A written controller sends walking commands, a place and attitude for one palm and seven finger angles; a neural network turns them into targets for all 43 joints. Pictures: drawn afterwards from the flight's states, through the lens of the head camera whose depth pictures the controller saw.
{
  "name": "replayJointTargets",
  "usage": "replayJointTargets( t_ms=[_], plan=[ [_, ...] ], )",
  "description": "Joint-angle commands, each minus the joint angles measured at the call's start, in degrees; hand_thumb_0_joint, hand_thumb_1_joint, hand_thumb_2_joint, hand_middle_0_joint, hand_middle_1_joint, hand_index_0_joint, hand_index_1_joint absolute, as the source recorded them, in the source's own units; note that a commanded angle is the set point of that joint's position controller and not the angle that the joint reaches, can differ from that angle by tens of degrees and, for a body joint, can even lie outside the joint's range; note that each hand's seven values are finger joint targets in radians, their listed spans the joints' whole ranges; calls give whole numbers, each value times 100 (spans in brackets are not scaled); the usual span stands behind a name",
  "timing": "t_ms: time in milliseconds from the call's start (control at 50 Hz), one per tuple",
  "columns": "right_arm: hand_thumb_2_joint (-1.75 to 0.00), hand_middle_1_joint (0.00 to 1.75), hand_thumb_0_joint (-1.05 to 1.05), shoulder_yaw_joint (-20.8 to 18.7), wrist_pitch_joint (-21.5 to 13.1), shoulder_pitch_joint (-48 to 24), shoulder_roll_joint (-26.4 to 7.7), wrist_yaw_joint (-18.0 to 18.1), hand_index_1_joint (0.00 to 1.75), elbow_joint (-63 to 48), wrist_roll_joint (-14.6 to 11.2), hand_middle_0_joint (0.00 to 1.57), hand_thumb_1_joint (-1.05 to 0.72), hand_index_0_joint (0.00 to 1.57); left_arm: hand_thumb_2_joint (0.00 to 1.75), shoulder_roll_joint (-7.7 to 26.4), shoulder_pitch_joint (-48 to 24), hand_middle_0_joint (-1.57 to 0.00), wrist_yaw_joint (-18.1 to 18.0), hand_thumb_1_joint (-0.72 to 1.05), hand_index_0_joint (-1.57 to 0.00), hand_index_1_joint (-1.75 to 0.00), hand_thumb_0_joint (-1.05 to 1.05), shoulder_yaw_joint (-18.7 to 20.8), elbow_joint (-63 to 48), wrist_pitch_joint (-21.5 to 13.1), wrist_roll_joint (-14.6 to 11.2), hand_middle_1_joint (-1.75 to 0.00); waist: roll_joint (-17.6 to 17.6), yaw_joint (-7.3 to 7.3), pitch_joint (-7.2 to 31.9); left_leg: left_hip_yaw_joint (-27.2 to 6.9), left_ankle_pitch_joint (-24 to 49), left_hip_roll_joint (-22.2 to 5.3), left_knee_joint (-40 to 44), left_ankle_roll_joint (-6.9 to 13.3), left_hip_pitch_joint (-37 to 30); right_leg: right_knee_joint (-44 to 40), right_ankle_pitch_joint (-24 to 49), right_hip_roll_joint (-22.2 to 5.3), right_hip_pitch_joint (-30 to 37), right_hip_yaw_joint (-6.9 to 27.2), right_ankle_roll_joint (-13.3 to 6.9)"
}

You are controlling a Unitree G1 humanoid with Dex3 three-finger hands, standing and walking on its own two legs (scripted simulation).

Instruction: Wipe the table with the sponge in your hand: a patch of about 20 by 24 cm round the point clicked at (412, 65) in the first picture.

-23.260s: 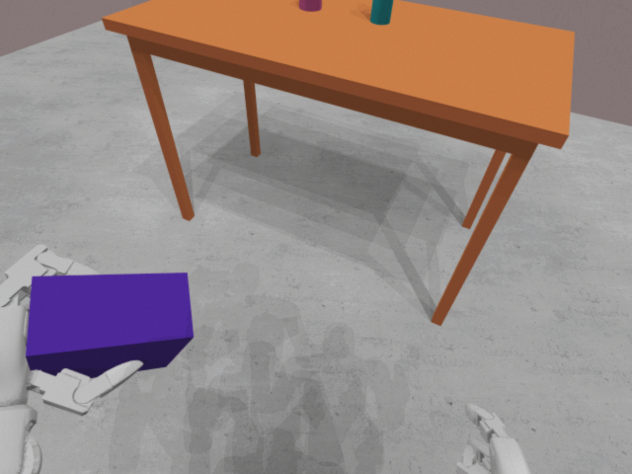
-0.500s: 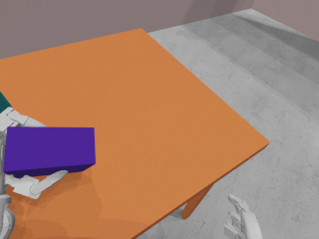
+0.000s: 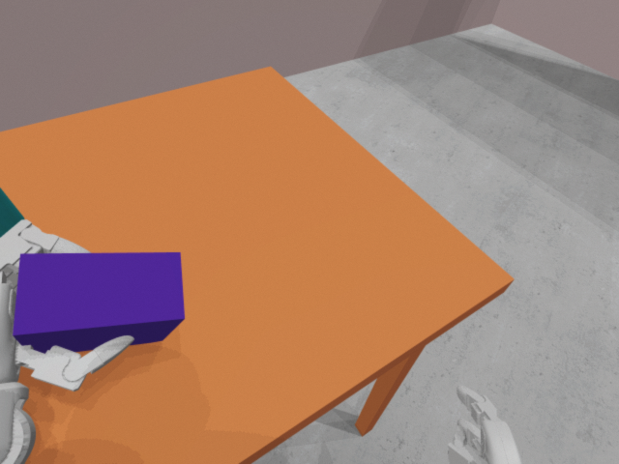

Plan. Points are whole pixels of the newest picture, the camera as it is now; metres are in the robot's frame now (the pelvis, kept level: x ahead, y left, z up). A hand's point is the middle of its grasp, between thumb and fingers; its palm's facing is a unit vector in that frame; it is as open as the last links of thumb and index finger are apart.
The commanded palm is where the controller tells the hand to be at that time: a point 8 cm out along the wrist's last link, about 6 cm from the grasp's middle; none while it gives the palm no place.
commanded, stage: shuffle to correct the standing spot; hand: left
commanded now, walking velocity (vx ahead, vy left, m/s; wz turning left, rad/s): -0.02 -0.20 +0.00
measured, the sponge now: (127, 304) +0.23 +0.21 +0.14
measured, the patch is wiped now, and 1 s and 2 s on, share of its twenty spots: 0.05 0.05 0.05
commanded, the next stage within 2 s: none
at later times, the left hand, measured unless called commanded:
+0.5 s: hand (122, 301) +0.22 +0.20 +0.17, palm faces +0.39 -0.85 -0.35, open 10.5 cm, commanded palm +0.16 +0.24 +0.17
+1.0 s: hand (143, 307) +0.22 +0.18 +0.16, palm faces +0.33 -0.88 -0.35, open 10.5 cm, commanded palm +0.16 +0.23 +0.17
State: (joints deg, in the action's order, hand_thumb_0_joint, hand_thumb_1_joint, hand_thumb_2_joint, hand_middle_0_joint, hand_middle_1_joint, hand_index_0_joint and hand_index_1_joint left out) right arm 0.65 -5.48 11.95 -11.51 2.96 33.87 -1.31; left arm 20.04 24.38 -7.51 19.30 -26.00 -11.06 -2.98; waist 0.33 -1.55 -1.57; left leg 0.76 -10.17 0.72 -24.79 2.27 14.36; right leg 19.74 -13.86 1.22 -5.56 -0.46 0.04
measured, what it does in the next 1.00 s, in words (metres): shifts its weight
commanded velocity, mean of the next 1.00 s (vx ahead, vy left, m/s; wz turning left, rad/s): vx -0.03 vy -0.20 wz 0.00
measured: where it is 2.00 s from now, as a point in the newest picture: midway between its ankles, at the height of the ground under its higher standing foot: outside the picture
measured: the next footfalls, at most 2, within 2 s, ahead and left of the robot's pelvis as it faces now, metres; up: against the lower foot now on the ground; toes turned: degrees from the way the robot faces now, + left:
none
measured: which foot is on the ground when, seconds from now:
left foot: down 0.00-1.00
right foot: down 0.00-1.00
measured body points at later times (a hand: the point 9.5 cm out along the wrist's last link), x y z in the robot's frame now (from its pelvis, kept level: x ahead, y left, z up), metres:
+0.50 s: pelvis +0.00 -0.04 +0.00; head +0.03 -0.03 +0.44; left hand +0.20 +0.25 +0.19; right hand +0.18 -0.27 -0.09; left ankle +0.03 +0.09 -0.74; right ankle -0.04 -0.12 -0.74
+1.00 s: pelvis +0.00 -0.05 -0.01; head +0.03 -0.03 +0.44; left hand +0.20 +0.23 +0.18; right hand +0.17 -0.28 -0.09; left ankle +0.03 +0.09 -0.74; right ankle -0.04 -0.12 -0.74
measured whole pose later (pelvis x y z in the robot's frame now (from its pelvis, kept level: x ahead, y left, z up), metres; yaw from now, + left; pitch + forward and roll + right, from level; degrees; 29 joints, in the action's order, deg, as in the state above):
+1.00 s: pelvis +0.00 -0.05 -0.01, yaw +0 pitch +0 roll -2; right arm 0.1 -1.9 10.3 -10.6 2.2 32.0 -1.8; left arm 22.7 26.8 -6.6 21.1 -33.4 -7.9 -6.9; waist -0.4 0.0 -3.6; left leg -1.4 -13.6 -4.5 -32.0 -2.2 18.6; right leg 25.2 -16.4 6.6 -9.1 -2.0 -4.4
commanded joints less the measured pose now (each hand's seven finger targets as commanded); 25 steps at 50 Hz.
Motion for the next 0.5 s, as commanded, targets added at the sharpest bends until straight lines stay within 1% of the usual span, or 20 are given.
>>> replayJointTargets(
  t_ms=[0,20,40,60,80,100,120,140,160,200,220,240,260,320,340,360,400,420,440,480],
  plan=[
    [-90,30,0,-300,-292,-542,-705,52,30,-913,10,20,-90,20,130,921,-497,-120,-18,10,-120,-160,0,462,-1161,-222,1,-160,179,84,629,-662,795,-704,475,-16,-646,-147,874,-423,-197,228,-107],
    [-90,30,0,-281,-296,-637,-665,58,30,-912,-12,20,-90,20,130,981,-529,-120,-31,10,-120,-160,0,517,-1211,-207,-1,-160,315,85,646,-662,804,-729,526,-44,-739,-98,801,-387,-274,213,-89],
    [-90,30,0,-274,-257,-549,-675,54,30,-900,16,20,-90,20,130,888,-452,-120,-14,10,-120,-160,0,430,-1105,-191,-17,-160,356,85,610,-726,708,-787,591,-10,-669,-81,687,-341,-264,120,-63],
    [-90,30,0,-305,-256,-542,-672,36,30,-948,7,20,-90,20,130,906,-521,-120,-7,10,-120,-160,0,430,-1255,-180,-22,-160,430,82,642,-778,781,-841,597,-19,-672,-43,681,-329,-219,128,-68],
    [-90,30,0,-316,-258,-541,-665,30,30,-961,5,20,-90,20,130,974,-519,-120,-10,10,-120,-160,0,498,-1312,-179,-26,-160,427,78,677,-780,910,-879,564,-27,-706,-35,708,-334,-210,119,-66],
    [-90,30,0,-314,-258,-520,-661,16,30,-970,1,20,-90,20,130,942,-487,-120,2,10,-120,-160,0,465,-1304,-165,-37,-160,380,84,672,-796,909,-901,566,-46,-729,-25,654,-313,-237,94,-63],
    [-90,30,0,-299,-259,-624,-633,13,30,-980,-16,20,-90,20,130,1006,-442,-120,-9,10,-120,-160,0,540,-1324,-141,-40,-160,476,84,668,-737,747,-934,591,-52,-788,-18,544,-303,-348,113,-53],
    [-90,30,0,-291,-215,-531,-653,12,30,-968,19,20,-90,20,130,911,-387,-120,1,10,-120,-160,0,457,-1285,-128,-59,-160,466,92,646,-823,605,-948,635,-19,-623,-24,483,-267,-261,41,-44],
    [-90,30,0,-325,-217,-542,-642,-5,30,-1011,0,20,-90,20,130,952,-391,-120,4,10,-120,-160,0,505,-1325,-114,-67,-160,463,85,631,-822,539,-994,614,-11,-595,-44,463,-290,-255,75,-46],
    [-90,30,0,-334,-207,-518,-643,-23,30,-1021,-8,20,-90,20,130,985,-313,-120,8,10,-120,-160,0,550,-1371,-95,-88,-160,381,89,668,-767,455,-980,496,-2,-575,-107,533,-315,-241,117,-69],
    [-90,30,0,-323,-212,-602,-625,-19,30,-1021,-30,20,-90,20,130,986,-260,-120,0,10,-120,-160,0,564,-1413,-73,-89,-160,441,105,666,-700,422,-972,469,-18,-671,-104,553,-304,-353,149,-80],
    [-90,30,0,-306,-176,-536,-640,-19,30,-1007,-1,20,-90,20,130,920,-223,-120,6,10,-120,-160,0,498,-1360,-64,-108,-160,501,110,640,-728,307,-979,469,16,-511,-111,512,-287,-295,87,-63],
    [-90,30,0,-333,-176,-531,-634,-29,30,-1036,-18,20,-90,20,130,946,-246,-120,9,10,-120,-160,0,537,-1379,-44,-121,-160,458,107,635,-759,338,-1007,440,13,-483,-104,548,-294,-275,122,-71],
    [-90,30,0,-329,-155,-620,-609,-24,30,-1023,-45,20,-90,20,130,1020,-209,-120,-13,10,-120,-160,0,622,-1411,-11,-139,-160,357,123,641,-615,236,-954,249,-1,-530,-178,624,-352,-395,232,-110],
    [-90,30,0,-315,-122,-524,-622,-19,30,-995,-23,20,-90,20,130,890,-194,-120,3,10,-120,-160,0,491,-1361,-2,-163,-160,274,135,635,-624,227,-932,171,18,-439,-172,655,-338,-367,186,-116],
    [-90,30,0,-346,-125,-567,-632,-20,30,-1040,-34,20,-90,20,130,975,-237,-120,0,10,-120,-160,0,559,-1410,16,-171,-160,343,124,602,-616,290,-949,115,21,-414,-157,738,-381,-393,270,-123],
    [-90,30,0,-369,-115,-537,-634,-17,30,-1021,-46,20,-90,20,130,1004,-239,-120,2,10,-120,-160,0,579,-1473,22,-185,-160,249,128,702,-555,592,-926,-104,12,-501,-108,992,-427,-398,334,-161],
    [-90,30,0,-355,-116,-606,-620,-14,30,-999,-57,20,-90,20,130,1045,-173,-120,-23,10,-120,-160,0,639,-1496,40,-185,-160,318,138,749,-518,768,-907,-173,11,-597,-91,1102,-443,-455,390,-178],
    [-90,30,0,-338,-82,-510,-617,-18,30,-964,-40,20,-90,20,130,903,-116,-120,-6,10,-120,-160,0,512,-1418,50,-210,-160,231,144,789,-510,914,-910,-284,28,-558,-62,1181,-440,-406,315,-177],
    [-90,30,0,-387,-73,-541,-646,-18,30,-1006,-55,20,-90,20,130,1027,-163,-120,14,10,-120,-160,0,605,-1547,66,-231,-160,163,133,834,-511,1271,-924,-442,15,-542,38,1515,-506,-322,358,-198]
  ],
)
